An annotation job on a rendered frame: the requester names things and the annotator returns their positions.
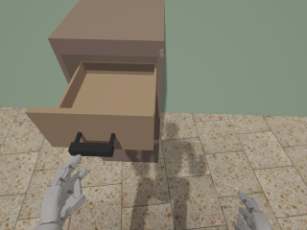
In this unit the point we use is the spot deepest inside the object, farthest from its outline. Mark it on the handle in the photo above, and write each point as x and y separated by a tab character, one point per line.
92	149

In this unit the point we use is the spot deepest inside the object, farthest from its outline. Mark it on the cabinet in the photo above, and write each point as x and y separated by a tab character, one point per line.
115	31

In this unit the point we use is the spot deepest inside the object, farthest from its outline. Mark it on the robot left hand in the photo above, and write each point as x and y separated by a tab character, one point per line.
61	200

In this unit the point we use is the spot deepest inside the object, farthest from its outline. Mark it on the robot right hand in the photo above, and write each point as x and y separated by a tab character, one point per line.
256	220

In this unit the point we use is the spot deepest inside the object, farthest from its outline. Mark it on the drawer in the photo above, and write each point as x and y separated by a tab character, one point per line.
103	97

